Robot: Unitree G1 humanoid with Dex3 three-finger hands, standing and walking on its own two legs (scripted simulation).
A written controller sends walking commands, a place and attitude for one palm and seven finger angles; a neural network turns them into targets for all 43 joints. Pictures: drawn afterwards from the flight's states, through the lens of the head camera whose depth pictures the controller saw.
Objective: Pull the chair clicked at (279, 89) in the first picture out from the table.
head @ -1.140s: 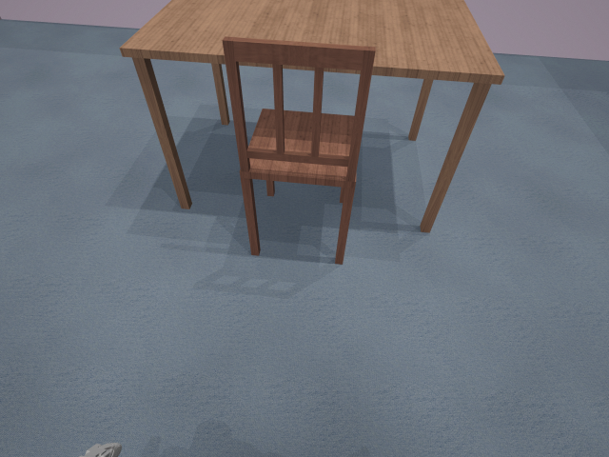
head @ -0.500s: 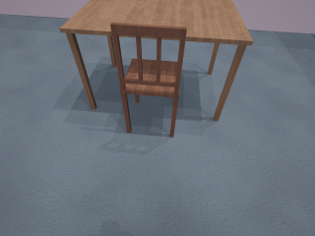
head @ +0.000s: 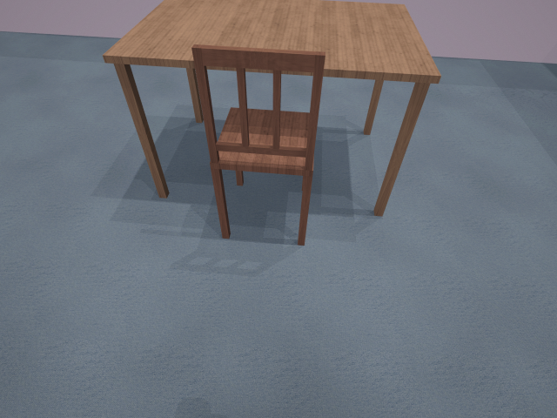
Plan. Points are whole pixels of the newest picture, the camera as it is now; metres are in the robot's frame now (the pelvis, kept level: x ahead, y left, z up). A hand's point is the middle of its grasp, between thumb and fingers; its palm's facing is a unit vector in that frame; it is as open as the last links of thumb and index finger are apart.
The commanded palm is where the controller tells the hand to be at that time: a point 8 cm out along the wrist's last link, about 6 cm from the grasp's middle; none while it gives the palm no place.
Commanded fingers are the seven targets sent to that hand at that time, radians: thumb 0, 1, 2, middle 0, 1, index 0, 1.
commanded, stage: look at it before walking up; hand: left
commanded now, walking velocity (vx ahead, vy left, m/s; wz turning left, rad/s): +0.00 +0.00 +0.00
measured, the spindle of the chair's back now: (243, 109) +1.02 +0.17 -0.10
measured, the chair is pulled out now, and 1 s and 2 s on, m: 0.00 0.00 0.00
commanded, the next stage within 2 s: walk to a spot facing it in 0.30 s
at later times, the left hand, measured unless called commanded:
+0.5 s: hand out of the picture +0.07 +0.24 -0.16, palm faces -0.03 -0.95 -0.33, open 7.4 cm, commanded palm none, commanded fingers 0.00 0.90 0.90 -0.20 -0.30 -0.20 -0.30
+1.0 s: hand (166, 400) +0.19 +0.21 -0.19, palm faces -0.05 -0.99 -0.15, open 7.3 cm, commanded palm none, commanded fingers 0.00 0.90 0.90 -0.20 -0.30 -0.20 -0.30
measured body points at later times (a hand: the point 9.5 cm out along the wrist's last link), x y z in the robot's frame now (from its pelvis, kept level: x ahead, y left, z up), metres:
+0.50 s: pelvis +0.01 +0.00 +0.00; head +0.00 +0.00 +0.45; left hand +0.07 +0.29 -0.14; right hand +0.07 -0.29 -0.14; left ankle +0.00 +0.12 -0.75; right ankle +0.00 -0.12 -0.75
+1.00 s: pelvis +0.15 +0.03 -0.01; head +0.19 +0.05 +0.44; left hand +0.20 +0.26 -0.18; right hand +0.00 -0.14 -0.14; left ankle +0.02 +0.12 -0.75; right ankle +0.25 -0.09 -0.69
